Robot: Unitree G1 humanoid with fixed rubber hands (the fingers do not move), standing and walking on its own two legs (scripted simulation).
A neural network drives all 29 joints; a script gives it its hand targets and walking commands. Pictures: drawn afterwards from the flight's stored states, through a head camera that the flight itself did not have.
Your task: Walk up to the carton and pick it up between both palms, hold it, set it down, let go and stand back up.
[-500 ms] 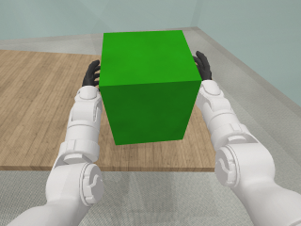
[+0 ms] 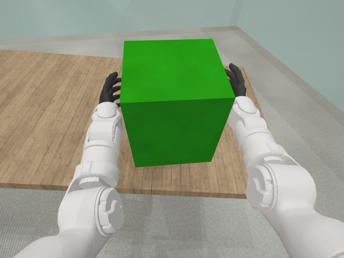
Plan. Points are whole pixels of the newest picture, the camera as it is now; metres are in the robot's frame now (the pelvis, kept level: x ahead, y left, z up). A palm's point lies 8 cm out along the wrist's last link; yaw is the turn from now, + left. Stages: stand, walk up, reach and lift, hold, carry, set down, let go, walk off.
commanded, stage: set down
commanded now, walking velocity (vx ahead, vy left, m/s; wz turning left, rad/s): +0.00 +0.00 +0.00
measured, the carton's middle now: (171, 107) +0.44 +0.06 +0.12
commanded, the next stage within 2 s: none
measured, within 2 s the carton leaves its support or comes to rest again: neither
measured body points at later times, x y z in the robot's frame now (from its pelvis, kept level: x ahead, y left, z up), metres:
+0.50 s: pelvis +0.02 +0.00 +0.00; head +0.04 +0.01 +0.45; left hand +0.43 +0.21 +0.13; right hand +0.49 -0.09 +0.14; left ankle +0.03 +0.14 -0.74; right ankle +0.00 -0.13 -0.74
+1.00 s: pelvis +0.04 -0.01 +0.00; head +0.08 -0.01 +0.45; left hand +0.44 +0.21 +0.10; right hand +0.52 -0.09 +0.10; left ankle +0.03 +0.13 -0.74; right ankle +0.00 -0.13 -0.74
